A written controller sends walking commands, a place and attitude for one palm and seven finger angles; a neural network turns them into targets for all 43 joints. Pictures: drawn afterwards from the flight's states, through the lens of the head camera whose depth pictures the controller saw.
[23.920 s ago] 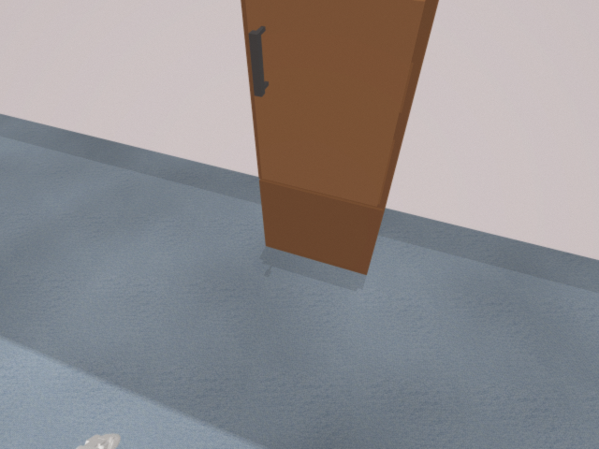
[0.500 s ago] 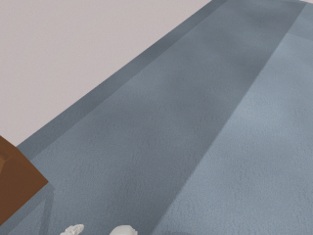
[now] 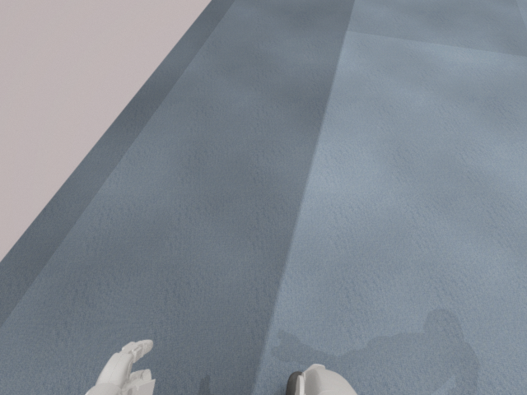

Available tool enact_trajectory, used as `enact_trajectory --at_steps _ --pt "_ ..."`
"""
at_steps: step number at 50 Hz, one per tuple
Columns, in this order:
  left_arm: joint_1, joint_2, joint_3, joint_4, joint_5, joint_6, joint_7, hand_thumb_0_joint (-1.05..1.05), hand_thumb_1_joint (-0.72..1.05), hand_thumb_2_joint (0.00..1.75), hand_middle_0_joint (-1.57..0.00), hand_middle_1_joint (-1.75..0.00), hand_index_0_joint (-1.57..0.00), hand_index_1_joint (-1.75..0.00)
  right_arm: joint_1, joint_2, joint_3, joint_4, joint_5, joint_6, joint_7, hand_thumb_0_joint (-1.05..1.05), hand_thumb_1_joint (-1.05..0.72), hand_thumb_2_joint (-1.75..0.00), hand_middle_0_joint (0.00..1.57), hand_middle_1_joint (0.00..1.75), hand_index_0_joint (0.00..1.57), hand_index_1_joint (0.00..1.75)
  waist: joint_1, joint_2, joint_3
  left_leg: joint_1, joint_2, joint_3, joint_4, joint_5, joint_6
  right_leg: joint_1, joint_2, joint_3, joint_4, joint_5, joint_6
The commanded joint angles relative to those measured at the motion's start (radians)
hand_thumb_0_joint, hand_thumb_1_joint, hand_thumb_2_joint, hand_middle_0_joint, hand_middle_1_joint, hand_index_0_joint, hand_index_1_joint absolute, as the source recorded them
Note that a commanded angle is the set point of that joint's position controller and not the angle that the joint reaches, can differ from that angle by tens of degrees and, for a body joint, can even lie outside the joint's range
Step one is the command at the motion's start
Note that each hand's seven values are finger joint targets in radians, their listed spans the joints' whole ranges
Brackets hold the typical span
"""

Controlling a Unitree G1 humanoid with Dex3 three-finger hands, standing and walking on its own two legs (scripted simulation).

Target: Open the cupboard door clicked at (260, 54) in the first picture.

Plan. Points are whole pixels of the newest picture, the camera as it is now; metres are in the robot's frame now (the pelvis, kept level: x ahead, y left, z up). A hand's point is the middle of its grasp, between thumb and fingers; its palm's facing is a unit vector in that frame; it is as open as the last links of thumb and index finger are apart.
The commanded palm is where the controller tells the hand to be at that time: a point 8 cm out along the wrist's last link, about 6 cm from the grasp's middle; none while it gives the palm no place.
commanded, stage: walk to a spot facing it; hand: left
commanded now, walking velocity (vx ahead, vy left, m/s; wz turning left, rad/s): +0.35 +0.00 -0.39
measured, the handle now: out of the picture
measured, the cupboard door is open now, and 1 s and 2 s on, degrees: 46 46 46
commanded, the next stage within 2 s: turn to face it in 0.36 s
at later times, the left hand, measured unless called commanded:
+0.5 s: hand (177, 338) +0.23 +0.17 -0.17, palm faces -0.06 -0.98 -0.18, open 7.3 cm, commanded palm none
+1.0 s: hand (206, 213) +0.49 +0.14 -0.15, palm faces +0.12 -0.97 -0.20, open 7.4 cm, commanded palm none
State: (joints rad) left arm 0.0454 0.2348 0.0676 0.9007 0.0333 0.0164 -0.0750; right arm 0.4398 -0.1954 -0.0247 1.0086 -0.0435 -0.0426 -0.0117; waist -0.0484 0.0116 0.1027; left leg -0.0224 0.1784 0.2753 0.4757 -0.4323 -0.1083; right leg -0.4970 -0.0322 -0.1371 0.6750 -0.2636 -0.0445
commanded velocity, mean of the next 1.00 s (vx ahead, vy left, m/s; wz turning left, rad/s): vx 0.14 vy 0.00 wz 0.25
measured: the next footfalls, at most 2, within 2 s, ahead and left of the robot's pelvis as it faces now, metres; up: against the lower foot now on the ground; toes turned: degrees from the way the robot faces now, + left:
right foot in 0.02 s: +0.14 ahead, -0.10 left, +0.00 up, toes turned -8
left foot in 0.50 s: +0.40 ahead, +0.08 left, +0.00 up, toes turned -3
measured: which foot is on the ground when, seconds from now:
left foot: down 0.00-0.02, up 0.04-0.48, down 0.50-0.84, up 0.86-1.00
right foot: up 0.00-0.00, down 0.02-0.50, up 0.52-0.82, down 0.84-1.00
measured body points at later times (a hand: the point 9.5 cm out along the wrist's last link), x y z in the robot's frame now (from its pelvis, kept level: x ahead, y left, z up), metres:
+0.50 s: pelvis +0.25 -0.01 +0.00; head +0.29 -0.01 +0.45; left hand +0.23 +0.22 -0.16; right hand +0.37 -0.26 -0.12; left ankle +0.36 +0.08 -0.73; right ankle +0.10 -0.09 -0.72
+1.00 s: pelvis +0.39 -0.05 +0.01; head +0.42 -0.04 +0.46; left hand +0.48 +0.19 -0.13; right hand +0.42 -0.30 -0.14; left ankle +0.37 +0.06 -0.68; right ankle +0.38 -0.18 -0.72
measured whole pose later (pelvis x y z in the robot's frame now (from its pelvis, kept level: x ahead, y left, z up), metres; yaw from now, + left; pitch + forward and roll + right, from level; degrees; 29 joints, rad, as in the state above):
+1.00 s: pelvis +0.39 -0.05 +0.01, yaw +8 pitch +1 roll +1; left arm 0.13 0.18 0.05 0.93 0.03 0.00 0.02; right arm 0.28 -0.20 -0.07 1.02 -0.01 0.05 0.01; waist -0.04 -0.04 0.05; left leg -0.43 0.03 0.08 0.92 -0.51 -0.05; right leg -0.21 -0.13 -0.15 0.55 -0.34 0.03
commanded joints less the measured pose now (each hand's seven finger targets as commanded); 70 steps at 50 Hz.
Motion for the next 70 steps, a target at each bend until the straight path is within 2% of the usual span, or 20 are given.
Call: enact_trajectory --at_steps 1,3,7,19,22,23,25,31,39,42,45,52,53,54,55,66,67,68,69,70 --pt "0.472 0.298 0.086 0.059 -0.011 -0.048 0.045 0.0 0.9 0.9 -0.2 -0.3 -0.2 -0.3 -0.107 -0.097 -0.022 -0.149 0.047 -0.018 0.007 0.0 -0.9 -0.9 0.2 0.3 0.2 0.3 0.247 -0.338 -0.344 -0.677 -0.119 -0.047 0.829 -0.188 0.04 0.85 -0.398 0.724 -0.351 -0.072 -0.236" --pt "0.306 0.244 0.064 0.017 -0.029 -0.04 0.067 0.0 0.9 0.9 -0.2 -0.3 -0.2 -0.3 -0.209 -0.127 -0.041 -0.149 0.036 -0.014 0.001 0.0 -0.9 -0.9 0.2 0.3 0.2 0.3 0.167 -0.173 -0.169 -0.76 -0.028 -0.263 0.944 -0.035 0.06 0.573 -0.367 0.673 -0.442 -0.192 -0.218" --pt "0.151 0.112 0.025 -0.005 -0.014 -0.07 0.073 0.0 0.9 0.9 -0.2 -0.3 -0.2 -0.3 -0.116 -0.077 -0.035 -0.064 0.014 0.022 0.008 0.0 -0.9 -0.9 0.2 0.3 0.2 0.3 0.029 -0.118 -0.122 -0.521 -0.007 -0.24 0.637 0.108 0.043 0.282 -0.213 0.32 -0.451 0.126 -0.148" --pt "0.34 0.092 0.011 0.128 -0.019 -0.099 0.08 0.0 0.9 0.9 -0.2 -0.3 -0.2 -0.3 -0.391 -0.051 -0.035 -0.136 0.026 -0.003 0.031 0.0 -0.9 -0.9 0.2 0.3 0.2 0.3 0.083 -0.114 -0.063 -0.551 -0.102 -0.199 0.213 0.22 0.073 0.543 -0.185 0.311 -0.377 0.587 -0.136" --pt "0.303 0.101 0.013 0.126 -0.025 -0.097 0.085 0.0 0.9 0.9 -0.2 -0.3 -0.2 -0.3 -0.235 -0.083 -0.038 -0.077 0.019 -0.015 0.013 0.0 -0.9 -0.9 0.2 0.3 0.2 0.3 -0.01 -0.093 -0.116 -0.236 -0.165 -0.154 0.038 0.306 0.109 0.455 -0.131 0.239 -0.189 0.758 -0.084" --pt "0.306 0.082 0.011 0.12 -0.029 -0.095 0.086 0.0 0.9 0.9 -0.2 -0.3 -0.2 -0.3 -0.103 -0.134 -0.047 -0.033 0.01 -0.02 0.002 0.0 -0.9 -0.9 0.2 0.3 0.2 0.3 -0.059 -0.025 -0.191 0.018 -0.092 -0.238 0.021 0.441 0.149 0.297 -0.085 0.213 -0.005 0.623 -0.043" --pt "0.355 0.018 -0.013 0.094 -0.034 -0.1 0.086 0.0 0.9 0.9 -0.2 -0.3 -0.2 -0.3 0.077 -0.248 -0.061 0.004 0.003 -0.004 -0.01 0.0 -0.9 -0.9 0.2 0.3 0.2 0.3 -0.078 0.224 -0.309 0.199 0.312 -0.719 -0.086 0.728 0.386 0.003 0.096 0.109 0.545 -0.34 0.009" --pt "0.284 -0.033 -0.023 0.098 -0.015 -0.045 0.074 0.0 0.9 0.9 -0.2 -0.3 -0.2 -0.3 -0.174 -0.12 -0.02 -0.036 0.018 -0.016 -0.023 0.0 -0.9 -0.9 0.2 0.3 0.2 0.3 0.066 0.12 -0.161 -0.232 0.069 -0.402 -0.144 0.739 0.278 0.121 -0.03 0.118 0.276 -0.159 0.074" --pt "0.232 0.049 0.016 0.045 -0.015 -0.029 0.088 0.0 0.9 0.9 -0.2 -0.3 -0.2 -0.3 -0.205 -0.148 -0.053 -0.051 0.026 0.042 -0.011 0.0 -0.9 -0.9 0.2 0.3 0.2 0.3 0.09 0.091 -0.138 -0.425 -0.027 -0.479 -0.062 0.316 0.195 0.394 -0.006 0.098 -0.182 0.049 0.087" --pt "0.286 0.21 0.045 0.03 -0.005 -0.031 0.1 0.0 0.9 0.9 -0.2 -0.3 -0.2 -0.3 -0.184 -0.076 -0.051 -0.09 0.027 0.048 0.006 0.0 -0.9 -0.9 0.2 0.3 0.2 0.3 0.116 -0.247 -0.191 -0.549 -0.21 -0.225 0.431 -0.185 0.075 0.472 -0.464 0.432 -0.374 0.178 -0.125" --pt "0.18 0.13 0.032 0.003 -0.005 -0.029 0.115 0.0 0.9 0.9 -0.2 -0.3 -0.2 -0.3 -0.216 -0.069 -0.052 -0.086 0.032 0.064 0.011 0.0 -0.9 -0.9 0.2 0.3 0.2 0.3 0.077 -0.234 -0.131 -0.586 -0.114 -0.26 0.63 -0.146 0.062 0.432 -0.381 0.232 -0.301 0.458 -0.123" --pt "0.158 0.164 0.04 -0.02 -0.017 -0.027 0.1 0.0 0.9 0.9 -0.2 -0.3 -0.2 -0.3 -0.148 -0.088 -0.048 -0.101 0.024 0.064 0.033 0.0 -0.9 -0.9 0.2 0.3 0.2 0.3 0.008 -0.135 -0.143 -0.239 -0.172 -0.124 0.047 0.228 0.074 0.33 -0.279 -0.029 -0.031 0.548 0.029" --pt "0.163 0.133 0.034 -0.042 -0.024 -0.021 0.095 0.0 0.9 0.9 -0.2 -0.3 -0.2 -0.3 -0.085 -0.172 -0.068 -0.096 0.015 0.056 0.03 0.0 -0.9 -0.9 0.2 0.3 0.2 0.3 -0.024 0.048 -0.213 -0.063 -0.042 -0.287 -0.019 0.491 0.132 0.182 -0.219 -0.059 0.149 0.314 0.082" --pt "0.141 0.062 0.012 -0.085 -0.03 -0.017 0.091 0.0 0.9 0.9 -0.2 -0.3 -0.2 -0.3 -0.016 -0.282 -0.097 -0.102 0.011 0.052 0.023 0.0 -0.9 -0.9 0.2 0.3 0.2 0.3 -0.057 0.332 -0.257 0.053 0.235 -0.671 -0.058 0.917 0.299 -0.062 -0.079 -0.037 0.402 -0.384 0.145" --pt "0.09 0.082 0.012 -0.12 -0.018 -0.005 0.1 0.0 0.9 0.9 -0.2 -0.3 -0.2 -0.3 0.015 -0.324 -0.103 -0.092 0.011 0.062 0.016 0.0 -0.9 -0.9 0.2 0.3 0.2 0.3 -0.077 0.192 -0.281 0.001 0.293 -0.7 -0.071 0.753 0.366 -0.067 -0.066 0.092 0.513 -0.444 0.123" --pt "0.23 0.082 0.019 -0.055 -0.02 -0.006 0.085 0.0 0.9 0.9 -0.2 -0.3 -0.2 -0.3 -0.319 -0.25 -0.092 -0.186 0.019 0.072 0.004 0.0 -0.9 -0.9 0.2 0.3 0.2 0.3 0.076 0.124 -0.182 -0.306 0.015 -0.491 -0.01 0.439 0.217 0.281 0.022 0.064 -0.101 -0.031 0.11" --pt "0.27 0.125 0.029 -0.053 -0.013 -0.016 0.091 0.0 0.9 0.9 -0.2 -0.3 -0.2 -0.3 -0.334 -0.215 -0.089 -0.199 0.028 0.075 0.008 0.0 -0.9 -0.9 0.2 0.3 0.2 0.3 0.098 0.004 -0.174 -0.406 -0.059 -0.449 0.076 0.268 0.164 0.385 -0.045 0.128 -0.277 0.018 0.093" --pt "0.285 0.227 0.05 -0.059 0.004 -0.026 0.1 0.0 0.9 0.9 -0.2 -0.3 -0.2 -0.3 -0.327 -0.14 -0.079 -0.223 0.036 0.078 0.018 0.0 -0.9 -0.9 0.2 0.3 0.2 0.3 0.105 -0.3 -0.148 -0.6 -0.222 -0.297 0.324 -0.052 0.077 0.452 -0.332 0.468 -0.425 0.015 -0.01" --pt "0.27 0.266 0.046 -0.079 -0.002 -0.021 0.102 0.0 0.9 0.9 -0.2 -0.3 -0.2 -0.3 -0.35 -0.161 -0.083 -0.237 0.029 0.081 0.025 0.0 -0.9 -0.9 0.2 0.3 0.2 0.3 0.116 -0.309 -0.138 -0.566 -0.22 -0.301 0.577 -0.207 0.069 0.333 -0.48 0.535 -0.451 0.071 -0.109" --pt "0.234 0.221 0.041 -0.084 -0.004 -0.027 0.108 0.0 0.9 0.9 -0.2 -0.3 -0.2 -0.3 -0.346 -0.156 -0.086 -0.22 0.026 0.092 0.026 0.0 -0.9 -0.9 0.2 0.3 0.2 0.3 0.084 -0.235 -0.12 -0.56 -0.189 -0.33 0.726 -0.15 0.076 0.275 -0.441 0.489 -0.423 0.065 -0.127"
